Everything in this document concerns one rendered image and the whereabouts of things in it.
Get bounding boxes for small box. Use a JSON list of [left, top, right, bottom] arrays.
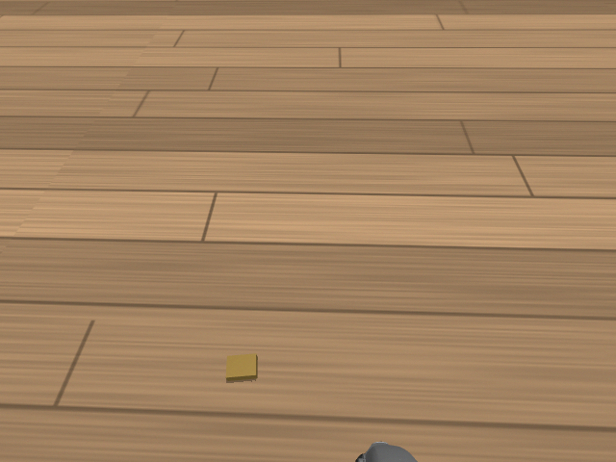
[[226, 353, 258, 381]]

